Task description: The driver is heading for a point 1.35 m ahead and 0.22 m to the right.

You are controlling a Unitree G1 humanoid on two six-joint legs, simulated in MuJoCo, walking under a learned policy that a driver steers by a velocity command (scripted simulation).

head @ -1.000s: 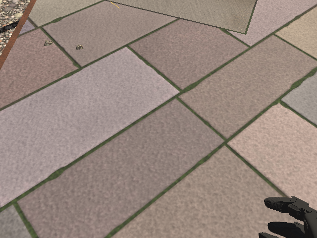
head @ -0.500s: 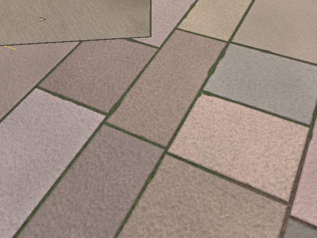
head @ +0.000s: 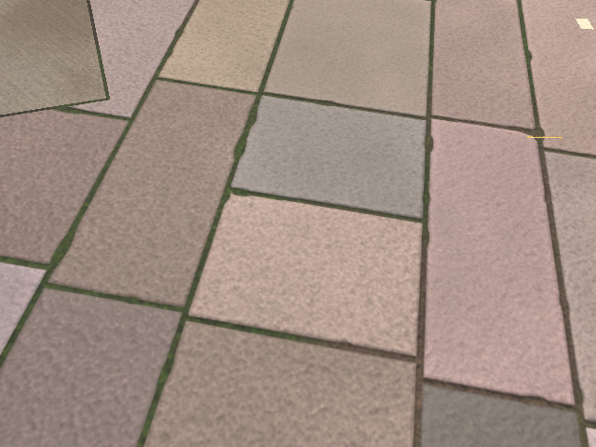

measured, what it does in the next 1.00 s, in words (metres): walks ahead, turning right: right foot, then left foot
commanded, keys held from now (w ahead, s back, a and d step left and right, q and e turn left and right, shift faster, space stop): w+e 0.46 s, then w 0.54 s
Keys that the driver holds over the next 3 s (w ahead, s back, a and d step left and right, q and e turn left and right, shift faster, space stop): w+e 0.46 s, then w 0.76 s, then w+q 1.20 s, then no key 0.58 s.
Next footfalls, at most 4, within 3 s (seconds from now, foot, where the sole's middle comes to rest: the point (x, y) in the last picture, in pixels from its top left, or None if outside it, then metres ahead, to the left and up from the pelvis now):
0.30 right None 0.04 -0.16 -0.78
0.76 left None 0.45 -0.07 -0.78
1.26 right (466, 381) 0.62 -0.41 -0.78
1.78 left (387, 259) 0.97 -0.26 -0.78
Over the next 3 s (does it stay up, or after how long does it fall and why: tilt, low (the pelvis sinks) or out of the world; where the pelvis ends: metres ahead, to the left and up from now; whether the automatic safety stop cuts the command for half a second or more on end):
stays up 1.31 -0.28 -0.01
